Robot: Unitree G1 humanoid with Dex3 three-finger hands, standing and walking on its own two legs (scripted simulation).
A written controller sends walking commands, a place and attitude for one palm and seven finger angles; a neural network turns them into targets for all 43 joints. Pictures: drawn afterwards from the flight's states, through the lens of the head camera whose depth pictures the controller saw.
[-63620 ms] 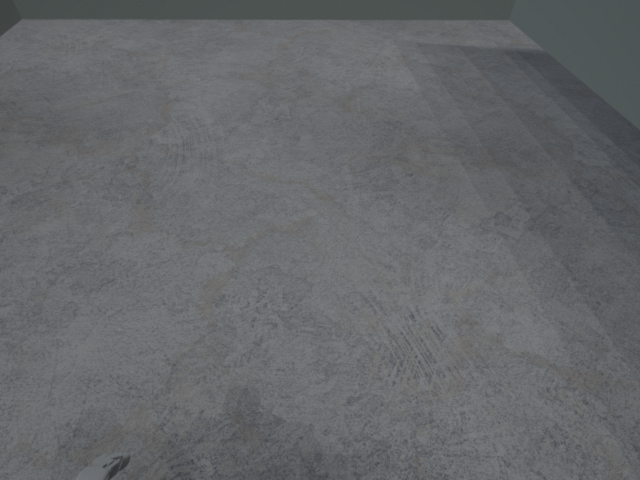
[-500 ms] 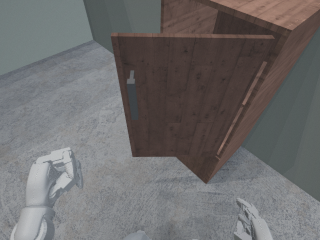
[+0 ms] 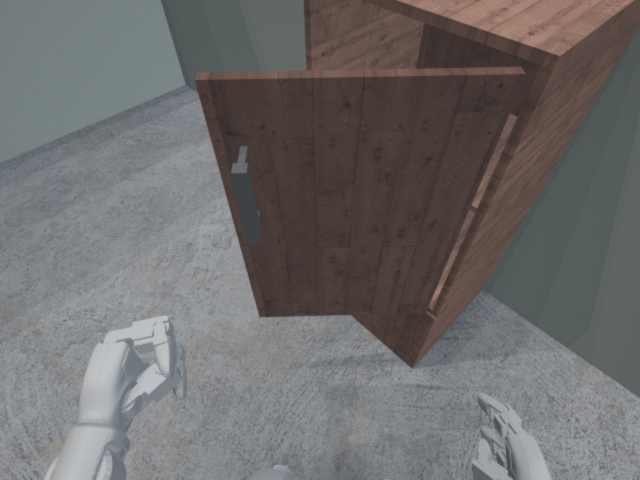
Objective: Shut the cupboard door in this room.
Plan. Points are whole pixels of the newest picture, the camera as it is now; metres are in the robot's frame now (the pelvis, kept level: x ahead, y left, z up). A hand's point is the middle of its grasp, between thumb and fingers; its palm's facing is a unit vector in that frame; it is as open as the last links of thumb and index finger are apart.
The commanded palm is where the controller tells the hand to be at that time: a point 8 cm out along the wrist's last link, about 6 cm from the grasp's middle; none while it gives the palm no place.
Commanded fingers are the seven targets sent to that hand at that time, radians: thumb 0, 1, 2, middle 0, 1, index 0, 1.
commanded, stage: bring the fist close to the handle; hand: left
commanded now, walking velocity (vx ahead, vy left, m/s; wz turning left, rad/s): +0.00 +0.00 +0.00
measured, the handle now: (249, 197) +0.48 +0.15 +0.07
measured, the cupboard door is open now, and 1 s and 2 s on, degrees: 47 47 43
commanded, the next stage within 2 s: push the door shut along its arc in 1.34 s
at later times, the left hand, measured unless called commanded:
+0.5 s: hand (225, 298) +0.30 +0.14 +0.08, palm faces +0.08 -1.00 -0.02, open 3.1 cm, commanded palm +0.28 +0.18 +0.07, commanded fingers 0.00 0.90 0.90 -1.30 -1.50 -1.30 -1.50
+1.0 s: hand (274, 257) +0.38 +0.09 +0.07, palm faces +0.07 -1.00 +0.01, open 3.1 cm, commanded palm +0.35 +0.15 +0.07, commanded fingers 0.00 0.90 0.90 -1.30 -1.50 -1.30 -1.50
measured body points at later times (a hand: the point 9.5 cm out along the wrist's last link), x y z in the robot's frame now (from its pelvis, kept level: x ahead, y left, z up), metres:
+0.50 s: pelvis +0.00 +0.00 +0.00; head +0.04 -0.02 +0.45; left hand +0.29 +0.19 +0.08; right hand +0.15 -0.24 -0.09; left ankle +0.01 +0.10 -0.68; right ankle +0.00 -0.09 -0.68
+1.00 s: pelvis +0.00 +0.00 +0.01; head +0.05 -0.02 +0.45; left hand +0.37 +0.15 +0.07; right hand +0.12 -0.25 -0.11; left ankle +0.01 +0.10 -0.68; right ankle +0.00 -0.09 -0.68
